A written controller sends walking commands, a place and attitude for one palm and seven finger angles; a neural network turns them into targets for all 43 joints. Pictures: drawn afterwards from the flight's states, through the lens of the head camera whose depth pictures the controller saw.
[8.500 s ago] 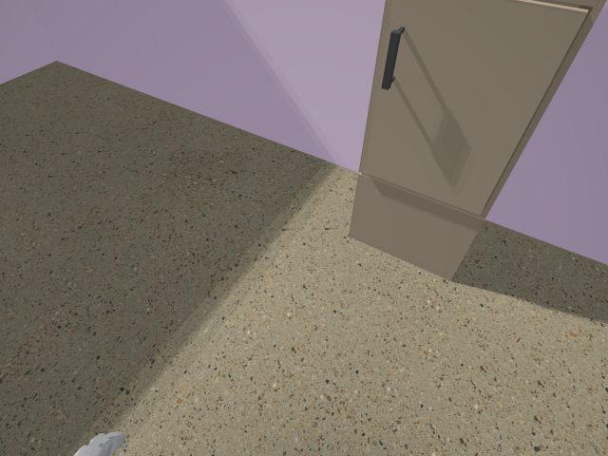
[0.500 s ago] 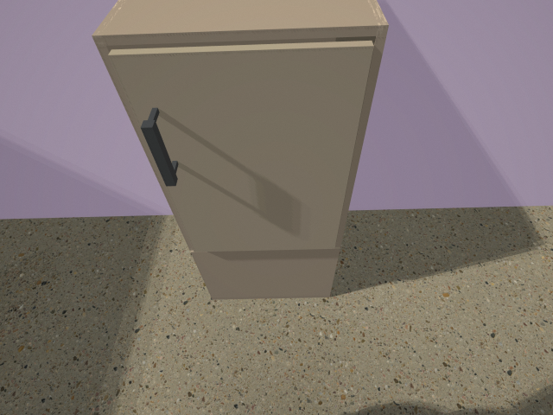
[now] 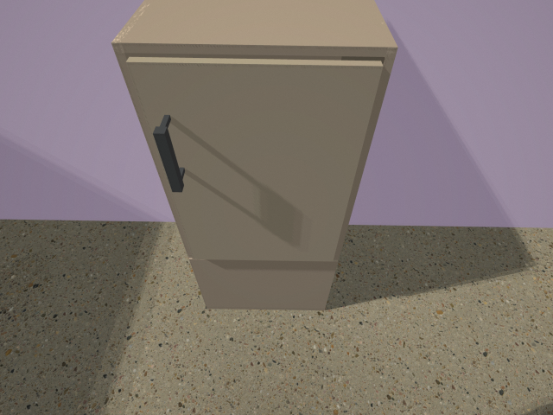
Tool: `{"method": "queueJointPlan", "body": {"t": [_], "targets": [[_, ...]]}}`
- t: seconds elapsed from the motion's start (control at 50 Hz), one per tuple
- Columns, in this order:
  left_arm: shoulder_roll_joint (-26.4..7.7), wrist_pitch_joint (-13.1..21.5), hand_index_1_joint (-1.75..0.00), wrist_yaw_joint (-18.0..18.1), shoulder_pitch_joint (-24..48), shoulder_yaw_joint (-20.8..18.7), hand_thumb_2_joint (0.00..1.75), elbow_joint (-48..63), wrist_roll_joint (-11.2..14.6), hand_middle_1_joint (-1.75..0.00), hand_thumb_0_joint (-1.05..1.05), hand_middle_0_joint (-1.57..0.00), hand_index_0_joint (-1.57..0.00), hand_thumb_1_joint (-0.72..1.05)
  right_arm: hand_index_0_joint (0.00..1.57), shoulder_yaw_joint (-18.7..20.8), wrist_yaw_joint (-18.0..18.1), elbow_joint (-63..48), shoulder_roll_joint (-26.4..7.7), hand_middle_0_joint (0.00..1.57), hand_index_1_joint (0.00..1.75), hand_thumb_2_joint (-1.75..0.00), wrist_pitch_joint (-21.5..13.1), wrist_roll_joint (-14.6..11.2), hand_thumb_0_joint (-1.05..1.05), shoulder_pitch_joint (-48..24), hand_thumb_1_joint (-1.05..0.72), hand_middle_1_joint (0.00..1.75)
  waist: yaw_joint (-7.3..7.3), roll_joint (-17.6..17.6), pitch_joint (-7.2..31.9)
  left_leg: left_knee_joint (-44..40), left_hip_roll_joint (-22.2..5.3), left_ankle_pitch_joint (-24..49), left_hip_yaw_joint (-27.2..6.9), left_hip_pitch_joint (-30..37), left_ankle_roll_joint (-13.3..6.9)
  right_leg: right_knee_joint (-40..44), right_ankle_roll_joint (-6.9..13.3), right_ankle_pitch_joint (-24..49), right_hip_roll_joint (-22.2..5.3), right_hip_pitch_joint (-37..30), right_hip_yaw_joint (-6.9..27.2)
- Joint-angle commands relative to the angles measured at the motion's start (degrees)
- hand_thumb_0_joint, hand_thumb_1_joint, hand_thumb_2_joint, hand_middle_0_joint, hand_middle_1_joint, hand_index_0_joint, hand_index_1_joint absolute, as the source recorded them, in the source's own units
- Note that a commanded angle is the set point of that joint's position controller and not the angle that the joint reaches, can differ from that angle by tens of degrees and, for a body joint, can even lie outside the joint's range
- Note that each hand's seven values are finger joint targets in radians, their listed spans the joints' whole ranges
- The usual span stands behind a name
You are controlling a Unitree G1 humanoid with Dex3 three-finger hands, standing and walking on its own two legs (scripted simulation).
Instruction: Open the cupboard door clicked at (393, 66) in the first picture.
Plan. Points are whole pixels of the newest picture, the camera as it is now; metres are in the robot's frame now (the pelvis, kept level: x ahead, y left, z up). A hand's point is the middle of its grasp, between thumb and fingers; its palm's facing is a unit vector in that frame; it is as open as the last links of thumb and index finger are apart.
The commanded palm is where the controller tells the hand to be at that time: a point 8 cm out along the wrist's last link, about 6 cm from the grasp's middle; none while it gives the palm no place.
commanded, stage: raise the hand with hooked fingers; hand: left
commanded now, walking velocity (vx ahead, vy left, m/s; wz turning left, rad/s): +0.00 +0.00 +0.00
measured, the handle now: (172, 154) +0.55 +0.24 +0.05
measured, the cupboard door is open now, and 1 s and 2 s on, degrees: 0 0 0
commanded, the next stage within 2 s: none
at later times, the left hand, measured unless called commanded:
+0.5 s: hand out of the picture +0.12 +0.22 -0.03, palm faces +0.20 -0.98 -0.06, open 9.4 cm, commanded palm +0.13 +0.26 -0.02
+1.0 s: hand (109, 349) +0.20 +0.25 +0.01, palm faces +0.02 -1.00 -0.07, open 12.4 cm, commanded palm +0.17 +0.31 +0.02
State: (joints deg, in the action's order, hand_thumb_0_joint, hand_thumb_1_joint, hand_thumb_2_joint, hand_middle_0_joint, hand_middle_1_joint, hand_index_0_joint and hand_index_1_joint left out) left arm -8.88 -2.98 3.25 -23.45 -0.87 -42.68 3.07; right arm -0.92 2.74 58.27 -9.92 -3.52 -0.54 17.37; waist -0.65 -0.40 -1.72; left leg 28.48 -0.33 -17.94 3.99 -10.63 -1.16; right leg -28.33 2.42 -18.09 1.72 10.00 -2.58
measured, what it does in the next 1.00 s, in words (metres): shifts its weight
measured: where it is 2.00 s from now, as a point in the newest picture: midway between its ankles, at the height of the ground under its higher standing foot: outside the picture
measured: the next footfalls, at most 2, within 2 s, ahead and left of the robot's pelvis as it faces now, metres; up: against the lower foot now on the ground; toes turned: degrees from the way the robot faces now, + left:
none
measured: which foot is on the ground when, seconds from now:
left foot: down 0.00-1.00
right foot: down 0.00-1.00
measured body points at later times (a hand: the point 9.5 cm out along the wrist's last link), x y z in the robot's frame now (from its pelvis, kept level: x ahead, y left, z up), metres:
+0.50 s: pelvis -0.07 -0.01 -0.08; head -0.02 +0.01 +0.37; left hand +0.10 +0.27 -0.02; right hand +0.18 -0.23 -0.11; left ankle -0.03 +0.10 -0.74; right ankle -0.03 -0.09 -0.74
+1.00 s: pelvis -0.05 +0.02 -0.05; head +0.00 +0.02 +0.40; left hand +0.19 +0.30 +0.01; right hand +0.10 -0.24 -0.13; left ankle -0.03 +0.10 -0.74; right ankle -0.03 -0.09 -0.74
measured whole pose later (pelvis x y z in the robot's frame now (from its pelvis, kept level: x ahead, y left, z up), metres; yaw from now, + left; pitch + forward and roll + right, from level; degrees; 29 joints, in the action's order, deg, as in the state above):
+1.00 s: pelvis -0.05 +0.02 -0.05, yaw +2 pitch +10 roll -2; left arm -17.6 18.2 -19.6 -11.6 -14.9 -8.0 17.3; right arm -0.6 4.1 33.7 -16.9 -12.4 -2.4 17.0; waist 0.6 -1.7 4.2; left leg 53.9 -0.1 -24.4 1.6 -39.4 -2.8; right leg -51.2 1.4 -24.6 0.3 36.5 -5.4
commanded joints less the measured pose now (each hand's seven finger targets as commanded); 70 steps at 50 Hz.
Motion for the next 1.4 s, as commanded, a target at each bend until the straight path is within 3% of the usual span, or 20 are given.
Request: {"method": "queueJointPlan", "body": {"t": [0.0, 0.06, 0.1, 0.14, 0.16, 0.22, 0.28, 0.36, 0.44, 0.5, 0.58, 0.62, 0.68, 0.76, 0.86, 1.0, 1.1, 1.18, 1.28, 1.38], "targets": [[2.96, 6.77, -0.36, 4.74, -1.55, 3.31, 0.86, 36.11, 4.94, -0.36, 0.0, -0.21, -0.21, 0.81, 0.2, 2.64, 2.67, -12.64, -7.26, 0.2, 0.3, -0.9, -13.06, -2.19, 0.0, -4.22, -0.9, 0.3, 2.95, -8.96, 11.5, -2.06, -3.59, 33.04, -5.24, 7.03, -0.19, -2.76, -0.87, 9.47, -2.63, 8.0, -1.2], [-2.53, 13.5, -0.4, 1.28, 6.45, -1.04, 0.83, 45.62, 5.51, -0.4, 0.0, -0.21, -0.21, 0.74, 0.2, 4.37, 2.03, -19.74, -11.63, 0.2, 0.3, -0.9, -14.43, -0.41, 0.0, -5.01, -0.9, 0.3, 4.36, 4.71, 6.88, 4.38, -0.86, 20.29, -6.34, -2.88, -0.27, -2.91, -1.37, 12.61, -2.08, 13.75, -2.5], [0.55, 18.82, -0.43, -3.17, -2.52, -2.62, 0.81, 33.47, 6.24, -0.43, 0.0, -0.22, -0.22, 0.69, 0.2, 4.81, 1.09, -22.58, -11.13, 0.2, 0.3, -0.9, -14.1, 0.29, 0.0, -5.52, -0.9, 0.3, 1.99, 16.77, 4.32, 8.79, 0.27, 13.24, -5.91, -12.55, 0.01, -6.89, -1.9, 9.73, -1.66, 19.22, -3.01], [1.47, 26.51, -0.47, -9.75, -10.75, -4.88, 0.79, 29.23, 8.82, -0.47, 0.0, -0.22, -0.22, 0.64, 0.2, 5.6, -0.22, -25.8, -11.03, 0.2, 0.3, -0.9, -14.22, 0.57, 0.0, -8.3, -0.9, 0.3, -1.54, 22.58, 4.77, 13.28, 0.99, 7.0, -5.03, -22.61, 0.71, -11.88, -2.04, 6.59, -1.64, 21.67, -1.85], [0.29, 30.15, -0.48, -13.62, -12.25, -6.08, 0.78, 30.22, 10.27, -0.48, 0.0, -0.22, -0.22, 0.62, 0.2, 5.85, -0.97, -27.73, -11.31, 0.2, 0.3, -0.9, -14.24, 0.5, 0.0, -9.36, -0.9, 0.3, -2.65, 21.15, 7.03, 15.26, 1.66, 5.32, -4.29, -25.44, 1.09, -13.73, -2.01, 7.09, -2.05, 21.05, -0.57], [-8.05, 35.24, -0.53, -23.23, -9.81, -14.4, 0.75, 29.86, 12.71, -0.53, 0.0, -0.22, -0.22, 0.55, 0.2, 6.36, -2.33, -33.32, -12.2, 0.2, 0.3, -0.9, -12.99, -0.3, 0.0, -11.2, -0.9, 0.3, -4.33, 5.16, 13.25, 21.0, 3.24, 4.97, -1.49, -29.11, 1.8, -18.79, -0.5, 8.94, -3.69, 18.9, 3.39], [-12.93, 32.58, -0.57, -22.35, 0.71, -17.04, 0.72, 41.94, 13.48, -0.57, 0.0, -0.23, -0.23, 0.48, 0.2, 5.68, -1.75, -38.32, -11.72, 0.2, 0.3, -0.9, -11.11, -0.56, 0.0, -12.16, -0.9, 0.3, -4.59, -2.42, 17.15, 22.68, 3.35, 0.32, -1.11, -31.25, 0.82, -19.28, -0.34, -2.28, -3.25, 21.26, 5.8], [-12.21, 36.58, -0.63, -16.28, 14.35, -15.81, 0.68, 58.92, 13.22, -0.63, 0.0, -0.24, -0.24, 0.39, 0.2, 4.96, -0.75, -38.64, -9.81, 0.2, 0.3, -0.9, -10.91, -0.19, 0.0, -8.2, -0.9, 0.3, -0.04, -7.59, 20.98, 25.35, 0.95, -1.12, -3.76, -27.53, -0.54, -19.54, -0.57, -6.85, -2.08, 27.17, 5.99], [-9.17, 40.74, -0.69, -16.49, 17.7, -7.4, 0.64, 62.69, 11.87, -0.69, 0.0, -0.24, -0.24, 0.29, 0.2, 3.63, 0.59, -36.08, -10.81, 0.2, 0.3, -0.9, -12.22, -0.05, 0.0, -6.38, -0.9, 0.3, 4.86, -6.86, 18.39, 26.77, -0.37, -4.38, -6.11, -27.07, -1.03, -20.12, -0.42, -9.64, -0.86, 33.47, 4.67], [-11.08, 36.06, -0.74, -21.21, 19.58, -5.24, 0.61, 53.35, 12.03, -0.74, 0.0, -0.25, -0.25, 0.22, 0.2, 2.48, 1.66, -34.63, -12.49, 0.2, 0.3, -0.9, -12.66, -1.15, 0.0, -6.6, -0.9, 0.3, 6.66, -3.72, 13.78, 26.44, -0.41, -9.53, -7.17, -30.93, -1.15, -18.11, -0.94, -14.69, -0.69, 33.88, 4.84], [-17.54, 21.96, -0.8, -24.83, 14.13, -13.61, 0.57, 41.04, 13.76, -0.8, 0.0, -0.25, -0.25, 0.13, 0.2, 1.86, 3.01, -36.31, -13.17, 0.2, 0.3, -0.9, -11.33, -2.56, 0.0, -7.23, -0.9, 0.3, 1.68, 0.53, 14.43, 22.46, 0.52, -10.02, -6.34, -33.01, -0.96, -12.89, -1.51, -19.68, -1.83, 26.12, 6.43], [-19.1, 17.19, -0.82, -23.91, 12.1, -18.42, 0.55, 43.8, 16.11, -0.82, 0.0, -0.26, -0.26, 0.08, 0.2, 1.73, 3.17, -38.13, -12.23, 0.2, 0.3, -0.9, -10.46, -2.63, 0.0, -8.3, -0.9, 0.3, -1.5, 1.39, 19.89, 20.79, 1.01, -5.31, -5.85, -30.2, -0.72, -12.2, -1.84, -15.54, -2.65, 19.53, 6.13], [-18.46, 17.34, -0.87, -19.04, 11.43, -23.16, 0.52, 49.07, 18.69, -0.87, 0.0, -0.26, -0.26, 0.01, 0.2, 1.33, 2.8, -38.21, -10.35, 0.2, 0.3, -0.9, -10.36, -1.9, 0.0, -8.98, -0.9, 0.3, -3.72, -0.59, 22.07, 18.67, 0.51, 1.55, -6.25, -26.3, -0.18, -14.2, -1.3, -5.97, -1.79, 15.99, 3.25], [-16.12, 24.97, -0.93, -14.64, 13.07, -20.85, 0.48, 51.75, 15.61, -0.93, 0.0, -0.27, -0.27, -0.08, 0.2, 1.98, 1.38, -35.56, -10.38, 0.2, 0.3, -0.9, -11.6, -1.06, 0.0, -5.88, -0.9, 0.3, -0.92, -2.42, 18.45, 17.07, -0.25, 5.1, -6.1, -23.29, -0.04, -16.77, -1.23, 1.55, -0.56, 20.63, 0.01], [-14.8, 27.37, -1.0, -20.27, 16.99, -14.75, 0.43, 45.61, 13.67, -1.0, 0.0, -0.28, -0.28, -0.2, 0.2, 2.63, 1.21, -33.95, -13.19, 0.2, 0.3, -0.9, -12.64, -1.51, 0.0, -3.42, -0.9, 0.3, 2.91, -1.67, 15.73, 16.97, -0.37, 0.89, -6.6, -22.29, -0.42, -15.67, -1.34, -1.94, -0.39, 25.01, -0.2], [-23.0, 23.87, -1.11, -22.88, 21.19, -23.71, 0.36, 49.41, 17.19, -1.11, 0.0, -0.29, -0.29, -0.36, 0.2, 2.5, 2.64, -34.15, -13.26, 0.2, 0.3, -0.9, -13.05, -2.08, 0.0, -4.07, -0.9, 0.3, -0.54, -5.62, 21.9, 13.99, -0.23, 9.87, -7.1, -15.12, 0.18, -14.95, -0.64, 6.44, -0.47, 17.19, -0.84], [-21.53, 23.65, -1.18, -20.99, 22.8, -23.81, 0.31, 46.41, 17.29, -1.18, 0.0, -0.3, -0.3, -0.48, 0.2, 1.97, 1.95, -33.61, -12.75, 0.2, 0.3, -0.9, -12.32, -1.86, 0.0, -4.2, -0.9, 0.3, 0.09, -6.16, 17.28, 12.64, -0.56, 13.71, -7.19, -13.22, 1.0, -14.11, -0.52, 9.52, 0.0, 17.88, -1.82], [-20.79, 19.52, -1.2, -24.67, 25.75, -21.33, 0.3, 38.41, 16.69, -1.2, 0.0, -0.3, -0.3, -0.5, 0.2, 1.83, 2.2, -33.61, -13.83, 0.2, 0.3, -0.9, -11.15, -2.34, 0.0, -3.77, -0.9, 0.3, 1.31, -4.07, 14.34, 11.83, -0.36, 10.87, -6.99, -13.95, 0.55, -12.2, -0.62, 8.8, 0.13, 18.24, -1.61], [-26.04, 16.27, -1.2, -28.69, 34.13, -24.55, 0.3, 36.98, 17.61, -1.2, 0.0, -0.3, -0.3, -0.5, 0.2, 1.4, 3.37, -34.28, -14.26, 0.2, 0.3, -0.9, -10.68, -2.52, 0.0, -4.63, -0.9, 0.3, 0.71, -2.71, 17.18, 10.99, 0.06, 10.64, -6.96, -12.23, 0.0, -10.31, -0.52, 9.79, 0.03, 14.95, -0.74], [-30.52, 19.34, -1.2, -28.3, 38.98, -28.98, 0.3, 39.34, 18.15, -1.2, 0.0, -0.3, -0.3, -0.5, 0.2, 0.78, 3.4, -33.75, -13.51, 0.2, 0.3, -0.9, -11.02, -1.95, 0.0, -4.82, -0.9, 0.3, -0.32, -5.55, 20.58, 10.0, -0.07, 14.27, -7.51, -8.3, 0.48, -9.95, -0.07, 11.47, 0.32, 12.55, -0.7]]}}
